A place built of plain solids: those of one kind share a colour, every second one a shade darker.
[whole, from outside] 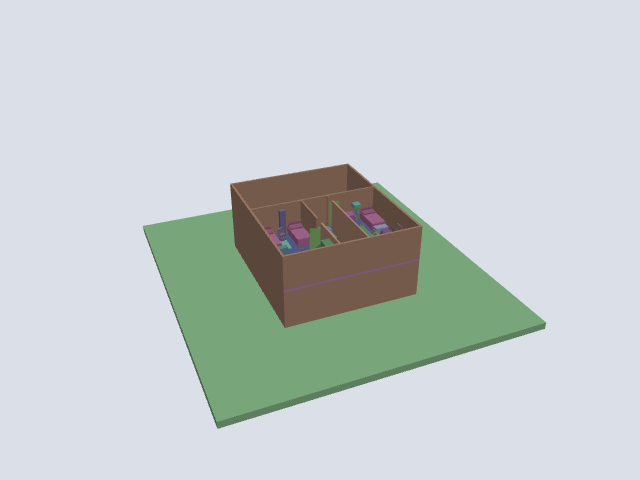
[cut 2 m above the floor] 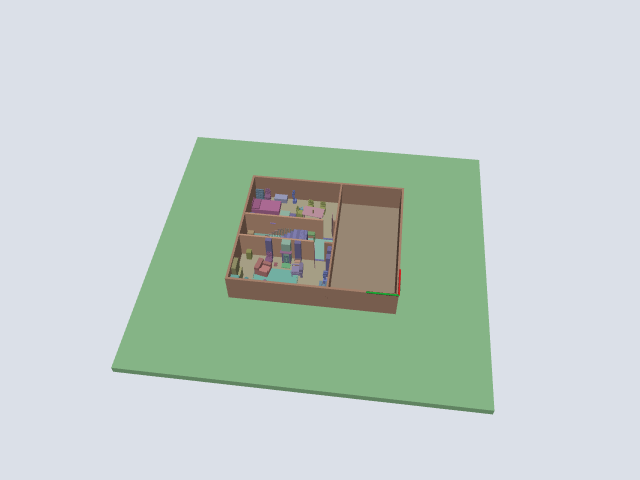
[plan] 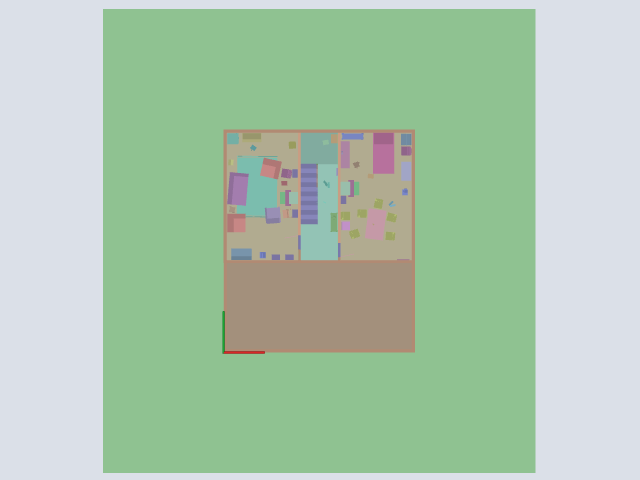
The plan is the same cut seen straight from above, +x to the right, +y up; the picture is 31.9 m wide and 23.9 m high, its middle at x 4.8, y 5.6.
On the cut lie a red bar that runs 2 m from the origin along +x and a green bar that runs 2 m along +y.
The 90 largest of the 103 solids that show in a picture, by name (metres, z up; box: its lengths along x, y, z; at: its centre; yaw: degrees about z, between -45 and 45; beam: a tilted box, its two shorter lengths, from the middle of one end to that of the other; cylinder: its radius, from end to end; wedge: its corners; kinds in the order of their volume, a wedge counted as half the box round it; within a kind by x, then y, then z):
{
 "under_1": {"box": [21.53, 23.1, 0.5], "at": [4.76, 5.55, -0.33]},
 "wall_1": {"box": [0.16, 4.3, 5.47], "at": [0.08, 2.31, 2.44]},
 "wall_2": {"box": [0.16, 6.35, 5.47], "at": [0.08, 7.76, 2.44]},
 "wall_3": {"box": [0.13, 0.15, 2.41], "at": [3.77, 4.67, 3.97]},
 "wall_4": {"box": [0.13, 0.54, 2.76], "at": [3.77, 4.86, 1.08]},
 "wall_5": {"box": [0.13, 5.49, 2.41], "at": [3.77, 8.2, 3.97]},
 "wall_6": {"box": [0.13, 5.1, 2.76], "at": [3.77, 8.39, 1.08]},
 "wall_7": {"box": [9.53, 0.16, 5.47], "at": [4.76, 0.08, 2.44]},
 "wall_8": {"box": [9.53, 0.13, 5.47], "at": [4.76, 4.53, 2.44]},
 "wall_9": {"box": [9.53, 0.16, 5.47], "at": [4.76, 11.02, 2.44]},
 "wall_10": {"box": [0.13, 2.82, 2.41], "at": [5.75, 6.0, 3.97]},
 "wall_11": {"box": [0.13, 5.49, 2.76], "at": [5.75, 8.2, 1.08]},
 "wall_12": {"box": [0.13, 2.82, 2.41], "at": [5.75, 9.53, 3.97]},
 "wall_13": {"box": [0.16, 4.3, 5.47], "at": [9.45, 2.31, 2.44]},
 "wall_14": {"box": [0.16, 6.35, 5.47], "at": [9.45, 7.76, 2.44]},
 "stair_1": {"box": [0.85, 0.26, 2.86], "at": [4.26, 6.51, 1.13]},
 "stair_2": {"box": [0.85, 0.49, 2.67], "at": [4.26, 6.62, 1.03]},
 "stair_3": {"box": [0.85, 0.72, 2.47], "at": [4.26, 6.74, 0.93]},
 "stair_4": {"box": [0.85, 0.95, 2.27], "at": [4.26, 6.85, 0.84]},
 "stair_5": {"box": [0.85, 1.18, 2.07], "at": [4.26, 6.97, 0.74]},
 "stair_6": {"box": [0.85, 1.41, 1.88], "at": [4.26, 7.08, 0.64]},
 "stair_7": {"box": [0.85, 1.64, 1.68], "at": [4.26, 7.2, 0.54]},
 "stair_8": {"box": [0.85, 1.87, 1.48], "at": [4.26, 7.31, 0.44]},
 "stair_9": {"box": [0.85, 2.1, 1.29], "at": [4.26, 7.43, 0.34]},
 "stair_10": {"box": [0.85, 2.33, 1.09], "at": [4.26, 7.54, 0.24]},
 "stair_11": {"box": [0.85, 2.56, 0.89], "at": [4.26, 7.66, 0.15]},
 "stair_12": {"box": [0.85, 2.79, 0.69], "at": [4.26, 7.77, 0.05]},
 "stair_13": {"box": [0.85, 3.02, 0.5], "at": [4.26, 7.89, -0.05]},
 "floor_stue_1": {"box": [3.55, 6.35, 0.5], "at": [1.94, 7.76, -0.25]},
 "floor_stue_2": {"box": [3.55, 6.35, 0.5], "at": [7.59, 7.76, -0.25]},
 "floor_gear_1": {"box": [9.21, 4.3, 0.5], "at": [4.76, 2.31, -0.25]},
 "upper_floor_loft_1": {"box": [3.55, 6.35, 0.16], "at": [1.94, 7.76, 2.68]},
 "upper_floor_loft_2": {"box": [3.55, 6.35, 0.16], "at": [7.59, 7.76, 2.68]},
 "floor_hall_1": {"box": [1.85, 1.79, 0.5], "at": [4.76, 5.49, -0.25]},
 "floor_hall_2": {"box": [1.85, 1.57, 0.5], "at": [4.76, 10.15, -0.25]},
 "floor_hall_3": {"box": [1.0, 2.99, 0.5], "at": [5.19, 7.88, -0.25]},
 "child_bed_1": {"box": [0.96, 0.55, 0.2], "at": [0.66, 4.89, 3.34]},
 "child_bed_2": {"box": [1.06, 2.06, 0.4], "at": [0.66, 5.6, 3.14]},
 "child_bed_3": {"box": [0.96, 0.55, 0.2], "at": [6.32, 4.89, 3.34]},
 "child_bed_4": {"box": [1.06, 2.06, 0.4], "at": [6.32, 5.6, 3.14]},
 "child_bed_5": {"box": [1.06, 2.06, 0.4], "at": [7.97, 9.93, 0.38]},
 "child_bed_6": {"box": [0.96, 0.55, 0.2], "at": [7.97, 10.63, 0.58]},
 "child_bed_7": {"box": [1.06, 2.06, 0.4], "at": [8.52, 5.6, 3.14]},
 "wardrobe_1": {"box": [0.6, 1.82, 2.0], "at": [3.4, 9.74, 3.76]},
 "wardrobe_2": {"box": [0.6, 1.28, 2.0], "at": [6.13, 10.16, 3.76]},
 "fixture_breast_stue_1": {"box": [0.46, 0.61, 2.51], "at": [3.48, 7.69, 1.21]},
 "fixture_breast_stue_2": {"box": [0.48, 0.67, 2.51], "at": [6.06, 8.17, 1.21]},
 "billy_1": {"box": [0.42, 0.28, 2.02], "at": [2.6, 4.74, 1.01]},
 "billy_2": {"box": [0.42, 0.28, 2.02], "at": [3.28, 4.74, 1.01]},
 "billy_3": {"box": [0.28, 0.42, 2.02], "at": [3.56, 6.91, 1.01]},
 "billy_4": {"box": [0.28, 0.42, 2.02], "at": [3.56, 8.91, 1.01]},
 "billy_5": {"box": [0.28, 0.42, 2.02], "at": [5.97, 7.6, 1.01]},
 "billy_6": {"box": [0.42, 0.28, 2.02], "at": [7.24, 4.74, 3.77]},
 "armchair_club_1": {"box": [0.33, 0.92, 0.38], "at": [0.34, 6.45, 0.61]},
 "armchair_club_2": {"box": [0.9, 0.92, 0.35], "at": [0.64, 6.45, 0.24]},
 "armchair_club_3": {"box": [0.87, 0.24, 0.18], "at": [0.65, 6.11, 0.51]},
 "armchair_club_4": {"box": [0.87, 0.24, 0.18], "at": [0.65, 6.79, 0.51]},
 "armchair_club_5": {"box": [0.24, 0.87, 0.18], "at": [2.02, 9.21, 0.51], "yaw": -12.4},
 "armchair_club_6": {"box": [0.92, 0.9, 0.35], "at": [2.35, 9.15, 0.24], "yaw": -12.4},
 "armchair_club_7": {"box": [0.92, 0.33, 0.38], "at": [2.42, 9.44, 0.61], "yaw": -12.4},
 "armchair_club_8": {"box": [0.24, 0.87, 0.18], "at": [2.68, 9.06, 0.51], "yaw": -12.4},
 "fixture_stack_loft_1": {"box": [0.46, 0.61, 2.46], "at": [3.48, 7.69, 3.94]},
 "tall_cupboard_1": {"box": [0.96, 0.47, 0.89], "at": [1.41, 10.7, 0.44]},
 "tall_cupboard_2": {"box": [0.92, 0.3, 0.99], "at": [1.41, 10.77, 1.38]},
 "sofa_1": {"box": [0.23, 1.6, 0.39], "at": [0.36, 8.17, 0.65], "yaw": -5.0},
 "sofa_2": {"box": [0.92, 0.17, 0.18], "at": [0.66, 7.43, 0.54], "yaw": -5.0},
 "sofa_3": {"box": [0.93, 1.6, 0.34], "at": [0.72, 8.14, 0.28], "yaw": -5.0},
 "rug_1": {"box": [2.0, 2.9, 0.08], "at": [1.67, 8.26, -0.03], "yaw": -0.4},
 "rug_2": {"box": [0.8, 1.6, 0.08], "at": [7.62, 5.76, 2.73], "yaw": -3.1},
 "drying_rack_1": {"box": [1.02, 0.19, 0.35], "at": [0.89, 4.69, 0.71]},
 "drying_rack_2": {"box": [1.02, 0.57, 0.53], "at": [0.89, 4.89, 0.27]},
 "drying_rack_3": {"box": [1.02, 0.19, 0.35], "at": [0.89, 5.08, 0.71]},
 "cube_shelf_1": {"box": [1.46, 0.39, 0.76], "at": [8.62, 7.39, 3.14]},
 "sideboard_1": {"box": [0.45, 1.35, 0.71], "at": [6.05, 9.85, 0.51]},
 "trunk_1": {"box": [0.95, 0.5, 0.42], "at": [0.66, 6.86, 2.97], "yaw": 0.3},
 "trunk_2": {"box": [0.5, 0.95, 0.42], "at": [9.1, 9.02, 0.21]},
 "wall_foot_1": {"box": [9.53, 0.16, 0.17], "at": [4.76, 11.02, 2.69]},
 "floor_lamp_1": {"box": [0.56, 0.55, 0.26], "at": [0.47, 10.64, 1.37]},
 "floor_lamp_2": {"box": [0.54, 0.54, 0.27], "at": [1.65, 4.89, 4.13]},
 "armchair_frame_1": {"box": [0.63, 0.74, 0.18], "at": [2.45, 6.83, 0.32], "yaw": 4.5},
 "armchair_frame_2": {"box": [0.62, 0.26, 0.41], "at": [2.48, 6.56, 0.61], "yaw": 4.5},
 "stacking_chair_1": {"box": [0.42, 0.44, 0.67], "at": [6.09, 6.3, 0.34]},
 "leaf_loft_door_1": {"box": [0.71, 0.035, 2.0], "at": [3.38, 4.87, 3.76], "yaw": -18.0},
 "leaf_loft_door_2": {"box": [0.71, 0.035, 2.0], "at": [6.15, 7.98, 3.76], "yaw": -20.0},
 "bar_stool_1": {"box": [0.35, 0.35, 0.74], "at": [3.42, 10.32, 0.37], "yaw": 1.7},
 "parcel_1": {"box": [0.33, 0.46, 0.28], "at": [5.51, 10.64, 0.14]},
 "dining_table_1": {"box": [0.9, 1.5, 0.031], "at": [7.58, 6.38, 0.73], "yaw": -7.6},
 "console_1": {"box": [1.05, 0.3, 0.13], "at": [6.42, 10.76, 0.71]},
 "hall_table_1": {"box": [0.32, 0.93, 0.1], "at": [5.5, 6.47, 0.73]},
 "fixture_hearth_stue_1": {"box": [0.45, 0.67, 0.1], "at": [6.53, 8.17, 0.0]}
}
